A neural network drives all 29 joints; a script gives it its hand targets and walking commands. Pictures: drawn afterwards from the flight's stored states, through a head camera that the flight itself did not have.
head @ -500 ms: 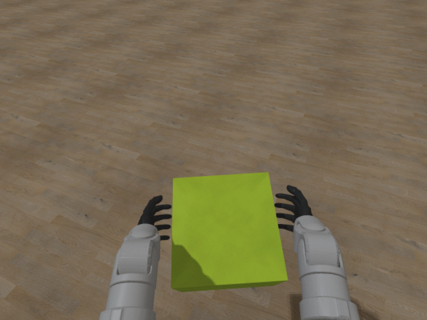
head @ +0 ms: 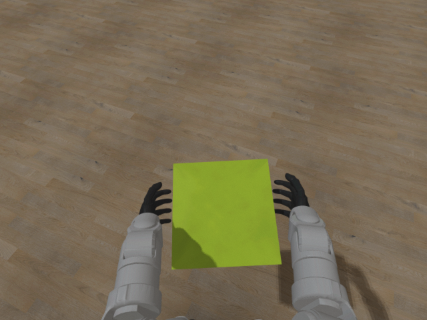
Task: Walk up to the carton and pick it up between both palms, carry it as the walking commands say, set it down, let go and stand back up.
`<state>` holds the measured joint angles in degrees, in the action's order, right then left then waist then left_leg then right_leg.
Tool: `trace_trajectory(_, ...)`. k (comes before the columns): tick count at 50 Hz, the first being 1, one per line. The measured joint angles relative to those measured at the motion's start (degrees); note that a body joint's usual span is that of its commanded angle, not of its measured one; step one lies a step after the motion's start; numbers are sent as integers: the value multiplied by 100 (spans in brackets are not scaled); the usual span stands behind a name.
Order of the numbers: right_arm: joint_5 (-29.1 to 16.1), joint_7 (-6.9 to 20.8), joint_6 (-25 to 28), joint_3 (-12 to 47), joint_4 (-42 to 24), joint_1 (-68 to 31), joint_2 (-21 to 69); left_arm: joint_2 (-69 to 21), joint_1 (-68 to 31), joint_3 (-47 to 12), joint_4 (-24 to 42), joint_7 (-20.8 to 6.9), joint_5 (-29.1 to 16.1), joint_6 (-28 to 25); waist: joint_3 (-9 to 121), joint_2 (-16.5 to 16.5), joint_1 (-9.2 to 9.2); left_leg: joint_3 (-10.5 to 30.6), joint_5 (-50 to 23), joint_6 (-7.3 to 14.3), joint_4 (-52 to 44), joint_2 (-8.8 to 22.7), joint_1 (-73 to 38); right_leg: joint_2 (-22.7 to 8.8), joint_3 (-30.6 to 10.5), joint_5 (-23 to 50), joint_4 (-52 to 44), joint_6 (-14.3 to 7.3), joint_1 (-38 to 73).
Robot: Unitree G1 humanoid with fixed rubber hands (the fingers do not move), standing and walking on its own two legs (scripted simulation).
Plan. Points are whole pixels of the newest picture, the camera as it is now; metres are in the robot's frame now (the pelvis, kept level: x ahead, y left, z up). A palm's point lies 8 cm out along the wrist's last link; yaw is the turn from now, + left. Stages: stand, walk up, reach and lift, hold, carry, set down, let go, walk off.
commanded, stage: set down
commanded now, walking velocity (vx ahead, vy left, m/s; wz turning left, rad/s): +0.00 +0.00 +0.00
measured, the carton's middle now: (223, 216) +0.35 +0.00 -0.10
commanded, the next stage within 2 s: none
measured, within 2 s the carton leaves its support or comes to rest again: neither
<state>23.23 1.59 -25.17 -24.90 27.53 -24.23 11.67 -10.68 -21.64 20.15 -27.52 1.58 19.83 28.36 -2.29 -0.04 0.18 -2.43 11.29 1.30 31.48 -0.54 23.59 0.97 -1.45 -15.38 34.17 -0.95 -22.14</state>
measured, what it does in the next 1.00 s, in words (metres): lowers itself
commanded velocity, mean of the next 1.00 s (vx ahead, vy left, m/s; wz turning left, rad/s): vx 0.00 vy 0.00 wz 0.00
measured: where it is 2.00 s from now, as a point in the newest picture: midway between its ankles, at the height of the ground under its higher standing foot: outside the picture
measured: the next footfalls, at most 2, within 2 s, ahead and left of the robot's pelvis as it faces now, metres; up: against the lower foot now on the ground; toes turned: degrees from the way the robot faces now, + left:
none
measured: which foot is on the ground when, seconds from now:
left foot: down 0.00-1.00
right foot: down 0.00-1.00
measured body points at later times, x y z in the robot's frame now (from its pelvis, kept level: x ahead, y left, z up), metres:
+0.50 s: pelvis -0.03 +0.00 -0.06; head +0.13 +0.00 +0.36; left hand +0.35 +0.14 -0.12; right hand +0.36 -0.16 -0.11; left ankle +0.05 +0.11 -0.73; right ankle +0.02 -0.11 -0.73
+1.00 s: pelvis -0.04 +0.00 -0.14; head +0.17 +0.00 +0.26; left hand +0.38 +0.14 -0.22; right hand +0.39 -0.16 -0.20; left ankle +0.05 +0.11 -0.73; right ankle +0.02 -0.11 -0.73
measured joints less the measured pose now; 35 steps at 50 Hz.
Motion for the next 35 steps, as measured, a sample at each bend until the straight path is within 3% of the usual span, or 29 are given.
trace_trajectory(7,-234,-167,509,-101,61,-180,59,-38,-216,192,4,92,-55,-488,47,37,-76,40,100,-28,571,42,1042,48,31,-104,573,-25,-1040)
trace_trajectory(13,-221,-232,755,-211,77,-494,169,131,-533,325,-143,35,-102,-788,63,37,6,141,187,-50,1101,37,1910,57,121,-208,1084,-43,-1871)
trace_trajectory(25,-446,-177,868,-373,20,-971,-79,121,-1109,322,-260,128,-225,-944,430,16,-28,90,411,-20,2062,55,3542,91,60,-405,2031,-2,-3516)
trace_trajectory(35,-500,-122,917,-425,161,-1284,-154,209,-1187,273,-144,131,-370,-905,841,20,48,77,622,3,2793,36,4777,94,33,-621,2768,29,-4752)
